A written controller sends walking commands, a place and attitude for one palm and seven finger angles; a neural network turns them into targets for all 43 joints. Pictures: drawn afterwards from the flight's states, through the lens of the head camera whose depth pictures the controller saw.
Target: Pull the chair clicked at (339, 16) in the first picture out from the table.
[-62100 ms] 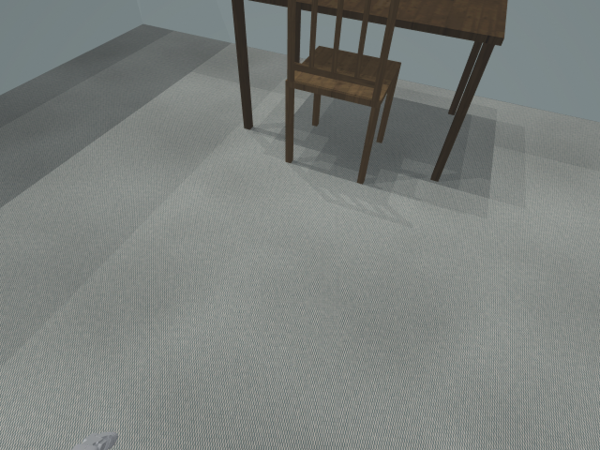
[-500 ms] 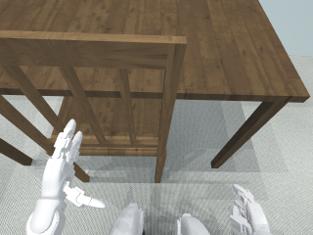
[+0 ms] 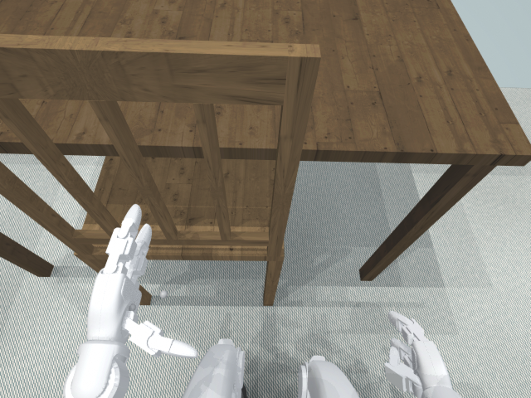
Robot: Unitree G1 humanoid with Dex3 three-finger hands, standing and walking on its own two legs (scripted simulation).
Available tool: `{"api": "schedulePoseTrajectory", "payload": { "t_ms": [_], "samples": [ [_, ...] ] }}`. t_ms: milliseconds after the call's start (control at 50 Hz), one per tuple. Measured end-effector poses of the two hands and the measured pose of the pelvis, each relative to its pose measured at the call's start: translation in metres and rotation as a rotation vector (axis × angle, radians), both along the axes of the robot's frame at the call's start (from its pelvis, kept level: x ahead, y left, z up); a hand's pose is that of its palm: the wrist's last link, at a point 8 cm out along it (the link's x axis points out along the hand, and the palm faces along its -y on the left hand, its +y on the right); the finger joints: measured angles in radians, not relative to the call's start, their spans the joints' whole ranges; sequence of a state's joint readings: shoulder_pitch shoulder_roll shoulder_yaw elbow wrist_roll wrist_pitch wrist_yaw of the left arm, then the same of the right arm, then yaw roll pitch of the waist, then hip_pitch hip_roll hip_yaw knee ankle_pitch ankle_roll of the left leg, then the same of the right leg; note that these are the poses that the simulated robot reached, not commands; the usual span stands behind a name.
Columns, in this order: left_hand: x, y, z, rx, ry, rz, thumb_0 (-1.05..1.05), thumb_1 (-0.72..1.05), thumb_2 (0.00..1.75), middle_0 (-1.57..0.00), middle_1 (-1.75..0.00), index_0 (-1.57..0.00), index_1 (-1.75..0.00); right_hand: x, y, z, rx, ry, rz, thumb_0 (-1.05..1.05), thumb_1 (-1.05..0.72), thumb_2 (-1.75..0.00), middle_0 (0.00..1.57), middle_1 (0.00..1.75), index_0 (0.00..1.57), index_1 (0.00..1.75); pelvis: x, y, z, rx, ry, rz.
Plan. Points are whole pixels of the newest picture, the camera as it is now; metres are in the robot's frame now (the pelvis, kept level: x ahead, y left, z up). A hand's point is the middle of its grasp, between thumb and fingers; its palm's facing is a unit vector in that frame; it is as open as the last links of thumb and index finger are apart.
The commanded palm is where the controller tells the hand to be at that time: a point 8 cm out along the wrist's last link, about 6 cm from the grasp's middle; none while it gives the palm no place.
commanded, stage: aim the fingers beside a spindle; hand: left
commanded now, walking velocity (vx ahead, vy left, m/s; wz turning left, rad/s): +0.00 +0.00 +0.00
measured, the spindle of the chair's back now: (147, 186) +0.40 +0.20 +0.06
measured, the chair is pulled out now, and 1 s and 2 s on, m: -0.10 -0.10 -0.10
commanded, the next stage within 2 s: push the fingers through the gap in 0.56 s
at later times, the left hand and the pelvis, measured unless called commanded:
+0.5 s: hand (158, 294) +0.25 +0.16 +0.03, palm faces +0.05 -1.00 -0.04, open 17.0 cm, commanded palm +0.23 +0.21 +0.03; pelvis +0.00 -0.01 +0.00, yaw +0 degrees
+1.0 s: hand (161, 268) +0.29 +0.17 +0.03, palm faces +0.03 -1.00 -0.02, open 17.0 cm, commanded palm +0.27 +0.22 +0.03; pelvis +0.00 +0.00 +0.00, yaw +0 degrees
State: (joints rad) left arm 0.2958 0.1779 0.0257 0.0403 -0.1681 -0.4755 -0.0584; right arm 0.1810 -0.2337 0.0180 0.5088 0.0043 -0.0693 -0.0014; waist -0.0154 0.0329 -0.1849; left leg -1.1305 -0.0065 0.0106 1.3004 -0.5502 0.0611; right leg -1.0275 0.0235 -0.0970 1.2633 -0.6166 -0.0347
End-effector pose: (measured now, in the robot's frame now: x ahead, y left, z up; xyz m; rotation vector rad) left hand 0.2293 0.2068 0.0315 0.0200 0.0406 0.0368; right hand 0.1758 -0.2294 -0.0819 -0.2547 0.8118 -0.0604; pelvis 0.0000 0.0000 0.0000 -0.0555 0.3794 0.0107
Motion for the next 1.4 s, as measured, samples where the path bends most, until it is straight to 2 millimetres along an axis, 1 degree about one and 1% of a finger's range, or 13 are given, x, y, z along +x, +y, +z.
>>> {"api": "schedulePoseTrajectory", "payload": {
  "t_ms": [180, 280, 380, 500, 640, 780, 840, 900, 1000, 1160, 1240, 1400],
  "samples": [
    [-0.004, 0.001, 0.004, 0.011, -0.001, 0.006, -0.02, -0.5, 0.3, -0.07, -0.08, -0.06, -0.08, 0.0, -0.001, -0.002, 0.006, 0.009, -0.005, 0.01, -0.9, -0.9, 0.2, 0.3, 0.2, 0.3, 0.001, -0.002, 0.0, 0.001, 0.0, 0.001],
    [-0.006, 0.0, 0.002, 0.009, 0.006, 0.005, -0.02, -0.5, 0.3, -0.06, -0.08, -0.06, -0.08, 0.001, -0.004, -0.001, 0.0, 0.005, -0.004, 0.01, -0.9, -0.9, 0.2, 0.3, 0.2, 0.3, 0.001, -0.003, 0.0, 0.001, 0.002, 0.002],
    [-0.004, 0.0, -0.001, 0.01, 0.007, 0.004, -0.02, -0.5, 0.3, -0.07, -0.08, -0.06, -0.08, 0.001, -0.008, -0.001, -0.009, 0.004, -0.007, 0.01, -0.9, -0.9, 0.2, 0.3, 0.2, 0.3, 0.001, -0.005, -0.001, 0.001, 0.003, 0.002],
    [-0.002, 0.006, 0.002, 0.016, 0.0, 0.012, -0.02, -0.5, 0.3, -0.07, -0.08, -0.06, -0.08, 0.002, -0.01, 0.0, -0.012, 0.005, -0.012, 0.01, -0.9, -0.9, 0.2, 0.3, 0.2, 0.3, 0.002, -0.006, 0.0, 0.0, 0.002, 0.003],
    [0.002, 0.005, -0.002, 0.006, 0.016, 0.0, -0.02, -0.5, 0.3, -0.06, -0.08, -0.06, -0.08, 0.001, -0.012, 0.0, -0.017, 0.006, -0.017, 0.01, -0.9, -0.9, 0.2, 0.3, 0.2, 0.3, 0.003, -0.006, 0.0, 0.0, 0.006, 0.002],
    [0.003, 0.008, 0.0, 0.014, 0.005, 0.006, -0.02, -0.5, 0.3, -0.07, -0.08, -0.06, -0.08, 0.001, -0.01, 0.0, -0.018, 0.009, -0.019, 0.01, -0.9, -0.9, 0.2, 0.3, 0.2, 0.3, 0.004, -0.004, 0.001, -0.001, 0.007, 0.001],
    [0.009, 0.011, -0.004, 0.019, 0.0, 0.011, -0.02, -0.5, 0.3, -0.07, -0.08, -0.06, -0.08, 0.0, -0.01, -0.003, -0.024, 0.017, -0.011, 0.01, -0.9, -0.9, 0.2, 0.3, 0.2, 0.3, 0.003, -0.004, -0.001, -0.003, 0.011, 0.003],
    [0.02, 0.013, -0.007, 0.012, -0.007, 0.008, -0.02, -0.5, 0.3, -0.07, -0.08, -0.06, -0.08, -0.001, -0.01, -0.006, -0.029, 0.028, -0.009, 0.01, -0.9, -0.9, 0.2, 0.3, 0.2, 0.3, 0.002, -0.003, -0.003, -0.006, 0.014, 0.006],
    [0.036, 0.012, -0.004, 0.002, -0.011, -0.009, -0.02, -0.5, 0.3, -0.06, -0.08, -0.05, -0.07, -0.005, -0.008, -0.006, -0.028, 0.047, -0.021, 0.01, -0.9, -0.9, 0.2, 0.3, 0.2, 0.3, 0.002, -0.001, -0.001, -0.007, 0.014, 0.003],
    [0.049, 0.016, -0.007, 0.002, 0.007, -0.004, -0.02, -0.5, 0.3, -0.07, -0.08, -0.05, -0.07, -0.014, -0.008, -0.002, -0.034, 0.081, -0.041, 0.01, -0.9, -0.9, 0.2, 0.3, 0.2, 0.3, 0.004, 0.003, 0.004, -0.007, 0.015, -0.004],
    [0.056, 0.018, -0.007, 0.002, -0.006, 0.002, -0.02, -0.5, 0.3, -0.07, -0.08, -0.05, -0.07, -0.018, -0.01, -0.003, -0.043, 0.1, -0.046, 0.01, -0.9, -0.9, 0.2, 0.3, 0.2, 0.3, 0.005, 0.005, 0.004, -0.009, 0.017, -0.004],
    [0.07, 0.015, -0.008, 0.0, -0.014, -0.009, -0.02, -0.5, 0.3, -0.06, -0.08, -0.06, -0.08, -0.024, -0.008, -0.006, -0.044, 0.131, -0.057, 0.01, -0.9, -0.9, 0.2, 0.3, 0.2, 0.3, 0.004, 0.009, 0.005, -0.01, 0.019, -0.006]
  ]
}}
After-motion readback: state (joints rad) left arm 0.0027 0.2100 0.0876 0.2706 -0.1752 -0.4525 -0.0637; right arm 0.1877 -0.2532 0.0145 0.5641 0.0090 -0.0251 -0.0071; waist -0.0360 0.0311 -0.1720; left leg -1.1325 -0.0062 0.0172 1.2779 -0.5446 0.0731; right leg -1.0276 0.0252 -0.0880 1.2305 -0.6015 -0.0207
